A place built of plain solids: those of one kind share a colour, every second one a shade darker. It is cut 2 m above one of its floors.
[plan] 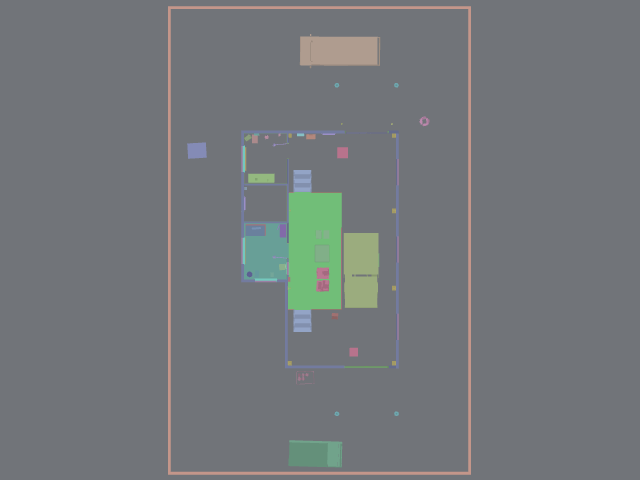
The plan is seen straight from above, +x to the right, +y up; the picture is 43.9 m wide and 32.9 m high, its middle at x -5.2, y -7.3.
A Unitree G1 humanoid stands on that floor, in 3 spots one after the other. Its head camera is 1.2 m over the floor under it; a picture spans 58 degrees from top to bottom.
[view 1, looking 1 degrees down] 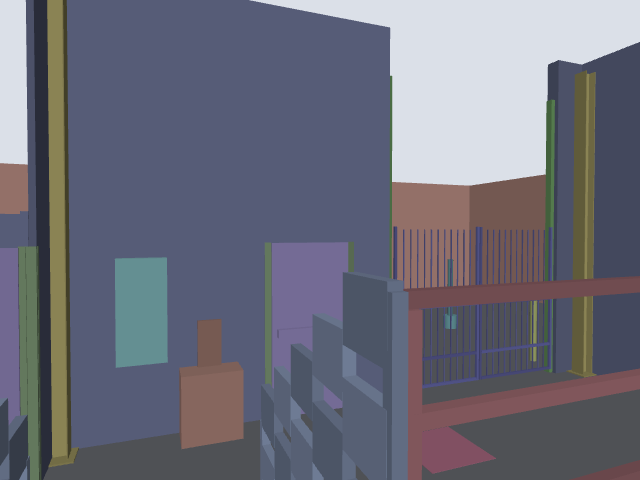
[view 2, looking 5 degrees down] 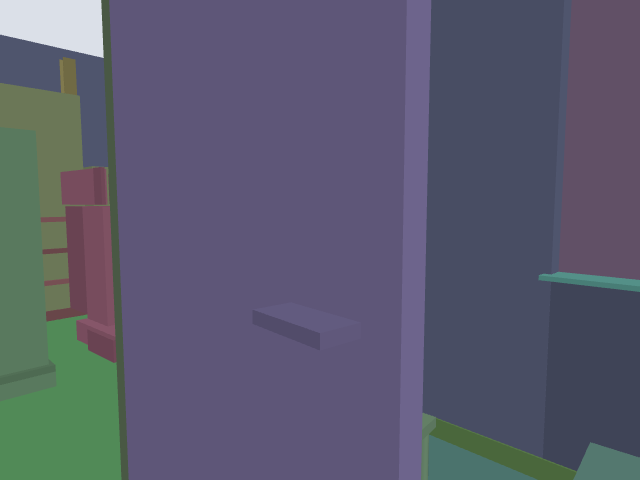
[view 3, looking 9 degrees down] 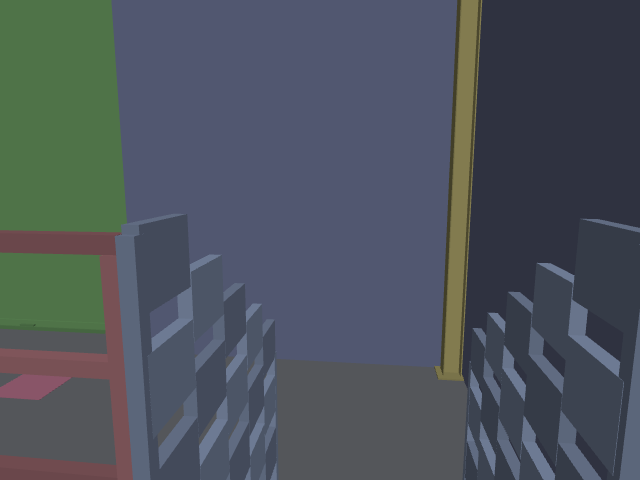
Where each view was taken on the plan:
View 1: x -6.40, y -5.00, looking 69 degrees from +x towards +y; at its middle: wall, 5.36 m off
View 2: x -8.70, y -8.05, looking -46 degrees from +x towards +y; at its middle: door_leaf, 0.56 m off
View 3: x -6.40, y -11.10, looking -83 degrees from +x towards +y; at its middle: wall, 4.90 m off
